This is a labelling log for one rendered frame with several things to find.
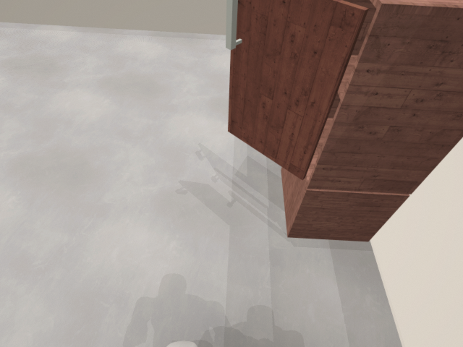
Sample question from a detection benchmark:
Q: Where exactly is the handle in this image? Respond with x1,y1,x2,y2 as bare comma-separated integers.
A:
226,0,242,50

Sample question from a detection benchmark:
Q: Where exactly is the cupboard door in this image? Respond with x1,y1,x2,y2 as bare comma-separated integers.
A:
228,0,369,180

